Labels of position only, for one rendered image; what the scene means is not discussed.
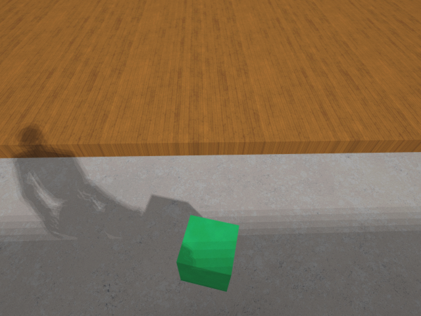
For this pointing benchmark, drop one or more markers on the carton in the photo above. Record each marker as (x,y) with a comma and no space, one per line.
(206,256)

